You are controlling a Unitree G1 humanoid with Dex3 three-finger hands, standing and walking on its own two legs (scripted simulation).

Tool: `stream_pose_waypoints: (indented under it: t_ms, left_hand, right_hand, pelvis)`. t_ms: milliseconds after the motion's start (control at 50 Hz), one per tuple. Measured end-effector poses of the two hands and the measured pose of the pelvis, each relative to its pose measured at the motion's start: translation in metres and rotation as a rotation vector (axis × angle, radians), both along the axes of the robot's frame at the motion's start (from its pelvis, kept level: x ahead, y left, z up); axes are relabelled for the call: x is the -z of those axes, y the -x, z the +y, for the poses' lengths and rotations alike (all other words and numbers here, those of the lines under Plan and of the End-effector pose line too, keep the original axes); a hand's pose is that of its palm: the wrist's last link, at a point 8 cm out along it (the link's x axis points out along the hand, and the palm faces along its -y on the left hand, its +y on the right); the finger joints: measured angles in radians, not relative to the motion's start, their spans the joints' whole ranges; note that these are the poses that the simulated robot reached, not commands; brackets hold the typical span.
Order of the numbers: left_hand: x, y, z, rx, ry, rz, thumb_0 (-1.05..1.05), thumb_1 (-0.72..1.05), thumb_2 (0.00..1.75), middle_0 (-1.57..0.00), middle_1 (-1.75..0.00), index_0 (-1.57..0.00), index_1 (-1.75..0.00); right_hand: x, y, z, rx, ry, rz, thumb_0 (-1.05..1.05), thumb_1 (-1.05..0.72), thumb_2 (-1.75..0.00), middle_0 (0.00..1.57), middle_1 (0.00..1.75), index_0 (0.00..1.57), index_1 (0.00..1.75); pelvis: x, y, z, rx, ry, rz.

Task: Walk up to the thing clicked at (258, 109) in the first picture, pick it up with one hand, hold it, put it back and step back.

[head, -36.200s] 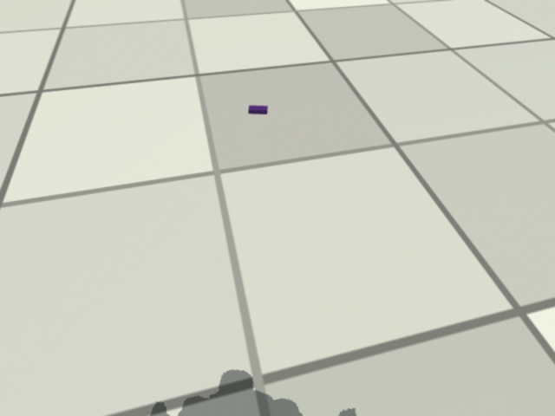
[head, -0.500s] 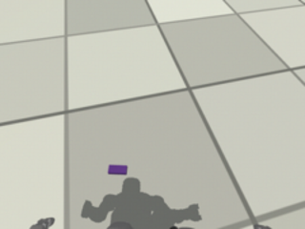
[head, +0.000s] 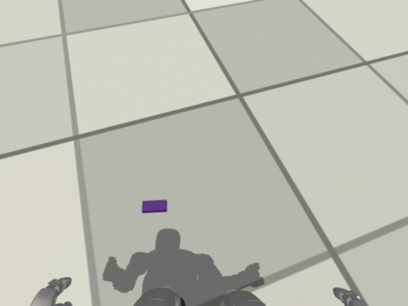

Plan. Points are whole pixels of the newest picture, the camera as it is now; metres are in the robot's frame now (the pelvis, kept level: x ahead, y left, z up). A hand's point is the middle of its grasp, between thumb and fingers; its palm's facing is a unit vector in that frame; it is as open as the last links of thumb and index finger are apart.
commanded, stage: step back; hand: left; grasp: from above
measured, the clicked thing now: (154, 206) +0.55 +0.23 -0.74
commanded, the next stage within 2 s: none
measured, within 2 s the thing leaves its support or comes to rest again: neither
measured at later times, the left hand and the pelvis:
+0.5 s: hand out of the picture -0.01 +0.27 -0.14, palm faces +0.02 -0.94 -0.35, open 7.4 cm; pelvis -0.13 +0.00 +0.01, yaw +3 degrees
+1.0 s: hand out of the picture -0.21 +0.21 -0.12, palm faces -0.02 -0.90 -0.43, open 7.4 cm; pelvis -0.29 -0.06 +0.01, yaw -1 degrees
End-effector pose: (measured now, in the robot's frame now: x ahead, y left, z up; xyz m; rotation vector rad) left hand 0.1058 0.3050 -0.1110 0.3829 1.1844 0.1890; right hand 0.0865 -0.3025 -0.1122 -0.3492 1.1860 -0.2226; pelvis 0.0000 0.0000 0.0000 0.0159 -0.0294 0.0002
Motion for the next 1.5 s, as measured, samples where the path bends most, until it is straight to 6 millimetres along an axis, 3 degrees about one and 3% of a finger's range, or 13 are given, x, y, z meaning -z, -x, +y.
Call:
stream_pose_waypoints:
  t_ms: [80, 240, 400, 520, 620, 800, 920, 1020, 1120, 1200, 1320, 1420, 1500]
  left_hand:
    - [-0.012, 0.020, -0.010, -0.003, -0.013, -0.019, 0.01, 0.90, 0.90, -0.21, -0.30, -0.21, -0.30]
    - [-0.035, 0.050, -0.012, -0.023, -0.024, -0.085, 0.01, 0.90, 0.90, -0.21, -0.30, -0.21, -0.30]
    - [-0.016, 0.085, 0.002, -0.015, 0.011, -0.152, 0.01, 0.90, 0.90, -0.21, -0.30, -0.21, -0.30]
    - [-0.006, 0.138, 0.007, -0.055, 0.044, -0.081, 0.01, 0.90, 0.90, -0.21, -0.30, -0.21, -0.30]
    - [-0.007, 0.186, 0.007, -0.081, 0.043, -0.041, 0.01, 0.90, 0.90, -0.21, -0.30, -0.21, -0.30]
    - [0.001, 0.264, -0.017, -0.034, -0.022, 0.049, 0.01, 0.91, 0.90, -0.21, -0.30, -0.21, -0.30]
    - [-0.022, 0.312, -0.049, -0.039, -0.024, 0.034, 0.01, 0.90, 0.90, -0.21, -0.30, -0.21, -0.30]
    - [-0.038, 0.323, -0.056, -0.037, -0.050, -0.017, 0.01, 0.90, 0.90, -0.21, -0.30, -0.21, -0.30]
    - [-0.035, 0.326, -0.055, -0.026, -0.058, -0.125, 0.01, 0.90, 0.90, -0.21, -0.30, -0.21, -0.30]
    - [-0.017, 0.344, -0.052, -0.034, -0.025, -0.177, 0.01, 0.90, 0.90, -0.21, -0.30, -0.21, -0.30]
    - [-0.008, 0.402, -0.063, -0.065, 0.030, -0.107, 0.01, 0.90, 0.90, -0.21, -0.30, -0.21, -0.30]
    - [-0.007, 0.461, -0.071, -0.077, 0.028, -0.042, 0.01, 0.90, 0.90, -0.21, -0.30, -0.21, -0.30]
    - [-0.003, 0.509, -0.080, -0.056, -0.005, 0.014, 0.01, 0.90, 0.90, -0.21, -0.30, -0.21, -0.30]
  right_hand:
    - [0.009, 0.010, -0.006, 0.013, -0.034, -0.011, 0.01, -0.90, -0.90, 0.21, 0.30, 0.21, 0.30]
    - [-0.009, 0.037, -0.014, -0.035, -0.020, -0.007, 0.00, -0.90, -0.90, 0.21, 0.30, 0.21, 0.30]
    - [-0.009, 0.088, -0.013, -0.073, 0.057, 0.015, 0.00, -0.90, -0.90, 0.20, 0.30, 0.21, 0.30]
    - [-0.030, 0.135, 0.000, -0.075, 0.056, 0.014, 0.01, -0.90, -0.90, 0.21, 0.30, 0.21, 0.30]
    - [-0.041, 0.152, -0.006, -0.082, 0.068, -0.013, 0.01, -0.90, -0.90, 0.21, 0.30, 0.21, 0.30]
    - [-0.018, 0.182, -0.044, -0.082, 0.044, -0.140, 0.00, -0.90, -0.90, 0.21, 0.30, 0.21, 0.30]
    - [-0.005, 0.234, -0.064, -0.021, -0.003, -0.096, 0.01, -0.90, -0.90, 0.21, 0.30, 0.21, 0.30]
    - [-0.003, 0.287, -0.070, -0.020, -0.012, -0.031, 0.01, -0.90, -0.90, 0.21, 0.30, 0.21, 0.30]
    - [0.004, 0.336, -0.070, -0.058, 0.007, 0.059, 0.01, -0.90, -0.90, 0.21, 0.30, 0.21, 0.30]
    - [0.005, 0.367, -0.064, -0.089, 0.024, 0.076, 0.01, -0.90, -0.90, 0.21, 0.30, 0.21, 0.30]
    - [-0.016, 0.402, -0.065, -0.104, 0.039, 0.037, 0.01, -0.90, -0.90, 0.21, 0.30, 0.21, 0.30]
    - [-0.029, 0.410, -0.079, -0.112, 0.054, -0.042, 0.01, -0.90, -0.90, 0.21, 0.30, 0.21, 0.30]
    - [-0.024, 0.418, -0.094, -0.119, 0.043, -0.114, 0.01, -0.90, -0.90, 0.21, 0.30, 0.21, 0.30]
  pelvis:
    - [-0.001, 0.015, -0.008, -0.012, 0.035, -0.022]
    - [-0.016, 0.052, -0.012, -0.009, -0.027, 0.011]
    - [0.000, 0.104, 0.002, -0.065, 0.003, -0.006]
    - [-0.011, 0.136, 0.003, -0.059, 0.036, -0.024]
    - [-0.016, 0.162, -0.005, -0.027, 0.040, -0.001]
    - [0.006, 0.229, -0.036, 0.043, 0.008, -0.005]
    - [-0.004, 0.265, -0.053, 0.035, -0.015, -0.018]
    - [-0.011, 0.292, -0.060, 0.004, -0.031, 0.011]
    - [-0.005, 0.329, -0.063, -0.051, -0.007, 0.011]
    - [0.005, 0.364, -0.063, -0.089, -0.013, -0.009]
    - [-0.004, 0.403, -0.066, -0.076, 0.021, -0.023]
    - [-0.009, 0.438, -0.078, -0.041, 0.029, 0.004]
    - [-0.001, 0.471, -0.092, -0.001, 0.018, 0.008]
